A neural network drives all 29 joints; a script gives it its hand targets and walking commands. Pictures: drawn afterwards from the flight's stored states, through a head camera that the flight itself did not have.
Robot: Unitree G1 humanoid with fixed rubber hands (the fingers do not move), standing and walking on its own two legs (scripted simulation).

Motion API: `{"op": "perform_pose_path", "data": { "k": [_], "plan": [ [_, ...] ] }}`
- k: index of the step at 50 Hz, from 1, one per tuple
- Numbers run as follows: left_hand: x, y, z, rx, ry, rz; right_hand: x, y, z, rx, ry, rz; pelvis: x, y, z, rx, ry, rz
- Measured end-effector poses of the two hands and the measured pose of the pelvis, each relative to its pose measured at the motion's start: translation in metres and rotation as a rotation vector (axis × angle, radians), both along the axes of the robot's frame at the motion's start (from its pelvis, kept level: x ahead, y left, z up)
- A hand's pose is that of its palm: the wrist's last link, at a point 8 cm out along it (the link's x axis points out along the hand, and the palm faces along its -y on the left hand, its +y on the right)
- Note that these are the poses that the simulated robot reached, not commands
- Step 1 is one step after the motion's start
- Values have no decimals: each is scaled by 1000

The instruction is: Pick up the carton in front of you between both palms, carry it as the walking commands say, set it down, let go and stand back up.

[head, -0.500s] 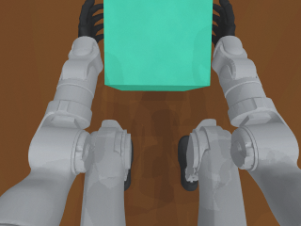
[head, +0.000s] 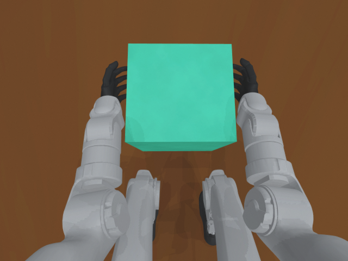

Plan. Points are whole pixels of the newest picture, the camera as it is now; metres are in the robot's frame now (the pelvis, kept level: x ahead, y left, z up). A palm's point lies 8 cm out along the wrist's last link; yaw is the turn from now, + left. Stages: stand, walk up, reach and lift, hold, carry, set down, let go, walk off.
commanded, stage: reach and lift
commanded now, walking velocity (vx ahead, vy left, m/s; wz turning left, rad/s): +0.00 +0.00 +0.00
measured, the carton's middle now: (178, 108) +0.46 +0.01 -0.12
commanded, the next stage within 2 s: none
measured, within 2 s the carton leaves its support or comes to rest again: neither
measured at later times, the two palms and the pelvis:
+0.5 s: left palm (78, 82) +0.42 +0.16 +0.11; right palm (291, 77) +0.43 -0.14 +0.11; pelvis +0.05 +0.00 +0.14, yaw +0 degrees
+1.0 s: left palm out of the picture +0.38 +0.15 +0.26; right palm out of the picture +0.39 -0.15 +0.26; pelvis +0.08 +0.00 +0.25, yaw +0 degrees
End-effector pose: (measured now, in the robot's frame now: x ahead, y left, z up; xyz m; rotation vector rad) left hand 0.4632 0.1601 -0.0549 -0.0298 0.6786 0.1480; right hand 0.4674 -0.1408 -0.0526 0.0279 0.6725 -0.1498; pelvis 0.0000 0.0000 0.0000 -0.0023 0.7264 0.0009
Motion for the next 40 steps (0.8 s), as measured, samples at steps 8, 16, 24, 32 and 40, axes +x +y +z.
{"op": "perform_pose_path", "data": {
  "k": [8, 16, 24, 32, 40],
  "plan": [
    [-13, -2, 51, -6, 1, 3, -13, -2, 51, 11, 1, -8, 15, 0, 42, 1, -54, -2],
    [-27, -2, 106, -12, 8, 11, -26, -1, 107, 14, 8, -5, 30, 0, 89, 0, -134, 2],
    [-41, -3, 158, -13, 7, 10, -40, -3, 158, 13, 7, -6, 45, 1, 136, 1, -228, 4],
    [-54, -4, 207, -10, 5, 6, -54, -4, 207, 10, 5, -3, 60, 2, 179, 3, -340, 2],
    [-67, -5, 257, -9, 4, 5, -66, -5, 257, 3, 4, 2, 74, 2, 219, 4, -474, 4]
  ]
}}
